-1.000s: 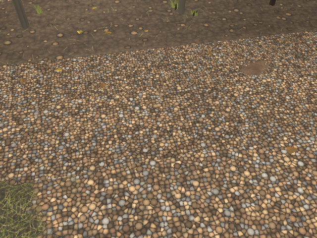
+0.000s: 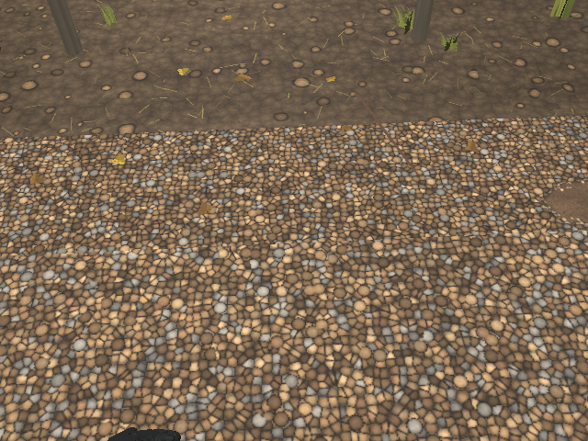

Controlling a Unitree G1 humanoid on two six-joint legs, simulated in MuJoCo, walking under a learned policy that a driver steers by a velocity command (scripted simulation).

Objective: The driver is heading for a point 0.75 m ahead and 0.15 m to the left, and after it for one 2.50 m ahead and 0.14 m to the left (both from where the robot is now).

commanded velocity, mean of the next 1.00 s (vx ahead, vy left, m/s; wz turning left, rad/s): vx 0.79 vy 0.00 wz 0.56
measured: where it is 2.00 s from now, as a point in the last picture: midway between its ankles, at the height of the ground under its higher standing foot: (216, 257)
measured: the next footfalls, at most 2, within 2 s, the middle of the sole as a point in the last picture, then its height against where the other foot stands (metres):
right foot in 0.12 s outside the picture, level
left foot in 0.60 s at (268, 387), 0.18 m lower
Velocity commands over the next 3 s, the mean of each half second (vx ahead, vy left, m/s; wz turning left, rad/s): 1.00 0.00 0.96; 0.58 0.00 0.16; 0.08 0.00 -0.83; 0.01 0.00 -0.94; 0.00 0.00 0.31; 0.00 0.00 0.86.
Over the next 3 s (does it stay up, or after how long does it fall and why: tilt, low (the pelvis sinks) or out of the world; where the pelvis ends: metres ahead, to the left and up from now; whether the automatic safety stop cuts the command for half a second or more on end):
stays up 1.07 0.18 -0.21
